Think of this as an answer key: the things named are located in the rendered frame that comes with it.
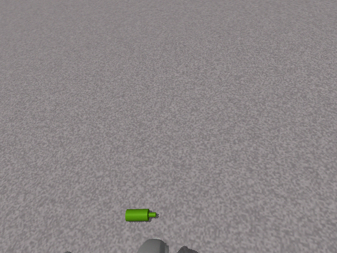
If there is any bottle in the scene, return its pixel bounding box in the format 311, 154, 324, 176
125, 209, 156, 221

